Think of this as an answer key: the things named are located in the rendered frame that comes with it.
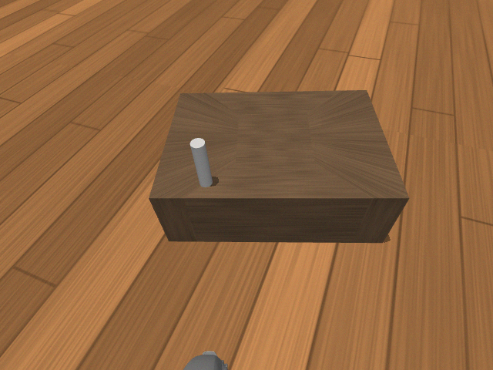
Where can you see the can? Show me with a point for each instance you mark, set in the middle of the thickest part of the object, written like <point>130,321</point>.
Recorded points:
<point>201,161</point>

